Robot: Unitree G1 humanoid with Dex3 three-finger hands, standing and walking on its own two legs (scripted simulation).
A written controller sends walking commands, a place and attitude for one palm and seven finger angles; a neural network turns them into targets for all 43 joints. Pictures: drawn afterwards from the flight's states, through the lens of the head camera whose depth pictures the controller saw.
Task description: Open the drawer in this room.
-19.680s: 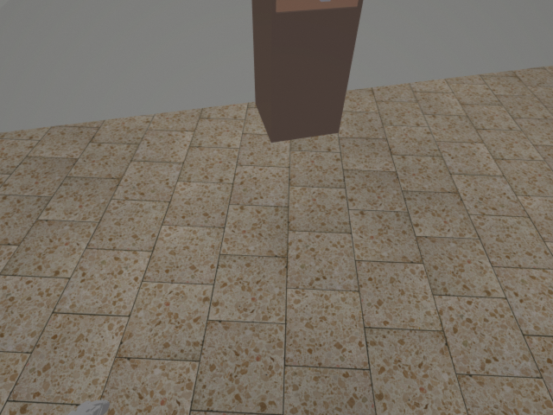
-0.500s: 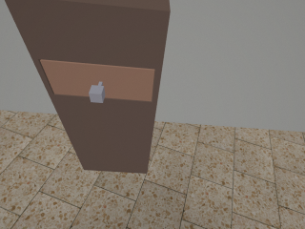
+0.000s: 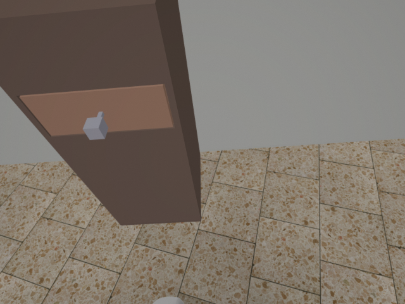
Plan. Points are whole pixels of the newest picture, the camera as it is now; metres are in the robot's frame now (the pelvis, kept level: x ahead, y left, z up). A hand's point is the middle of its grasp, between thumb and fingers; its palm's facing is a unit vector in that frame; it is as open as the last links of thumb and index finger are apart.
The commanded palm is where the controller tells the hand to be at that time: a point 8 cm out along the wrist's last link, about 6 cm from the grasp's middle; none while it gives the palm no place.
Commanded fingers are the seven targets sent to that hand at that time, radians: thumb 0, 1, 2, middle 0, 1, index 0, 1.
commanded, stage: come to a stop and stand still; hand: left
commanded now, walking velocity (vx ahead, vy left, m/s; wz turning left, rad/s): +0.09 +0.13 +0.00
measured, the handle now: (98, 123) +0.55 +0.33 +0.02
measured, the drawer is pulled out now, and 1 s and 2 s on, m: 0.00 0.00 0.00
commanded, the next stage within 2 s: look again from close up in 0.70 s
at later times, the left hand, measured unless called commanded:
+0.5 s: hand out of the picture -0.05 +0.23 -0.18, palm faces +0.04 -0.98 -0.20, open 7.3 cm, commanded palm none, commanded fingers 0.00 0.90 0.90 -0.20 -0.30 -0.20 -0.30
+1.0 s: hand out of the picture +0.00 +0.23 -0.18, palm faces -0.01 -0.98 -0.21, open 7.3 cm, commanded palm none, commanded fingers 0.00 0.90 0.90 -0.20 -0.30 -0.20 -0.30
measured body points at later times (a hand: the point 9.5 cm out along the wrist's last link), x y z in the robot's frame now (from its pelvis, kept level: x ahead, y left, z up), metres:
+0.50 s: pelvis -0.02 +0.05 +0.00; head -0.01 +0.05 +0.45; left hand -0.05 +0.28 -0.16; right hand +0.01 -0.18 -0.16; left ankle -0.05 +0.17 -0.74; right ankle -0.01 -0.09 -0.74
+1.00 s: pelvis -0.02 +0.06 -0.01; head -0.02 +0.05 +0.44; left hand +0.00 +0.29 -0.16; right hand -0.02 -0.16 -0.17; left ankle -0.05 +0.17 -0.74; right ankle -0.01 -0.09 -0.74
